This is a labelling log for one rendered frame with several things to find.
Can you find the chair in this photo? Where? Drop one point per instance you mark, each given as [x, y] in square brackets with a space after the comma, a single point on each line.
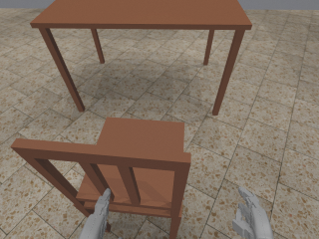
[142, 161]

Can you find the right robot hand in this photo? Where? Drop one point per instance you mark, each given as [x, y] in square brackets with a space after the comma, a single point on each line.
[256, 224]

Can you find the table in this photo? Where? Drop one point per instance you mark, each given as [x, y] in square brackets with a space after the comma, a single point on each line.
[143, 15]

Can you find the left robot hand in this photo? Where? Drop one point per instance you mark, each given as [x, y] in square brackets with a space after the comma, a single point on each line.
[96, 224]

